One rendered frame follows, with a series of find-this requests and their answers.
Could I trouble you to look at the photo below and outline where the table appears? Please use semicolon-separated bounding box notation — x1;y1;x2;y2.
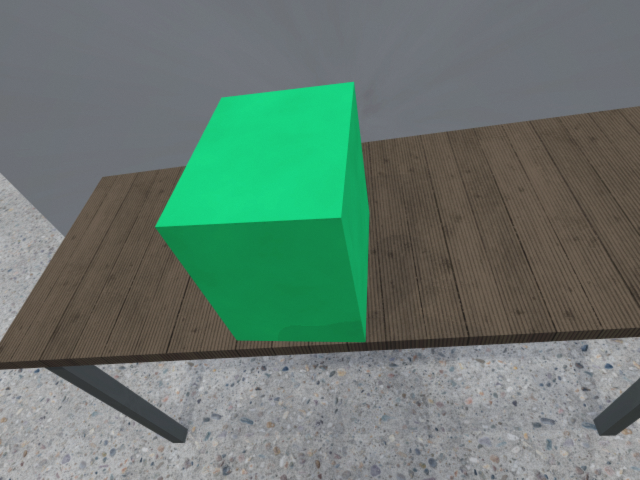
0;106;640;443

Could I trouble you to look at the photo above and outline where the carton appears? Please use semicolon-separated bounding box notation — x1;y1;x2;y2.
155;82;369;342

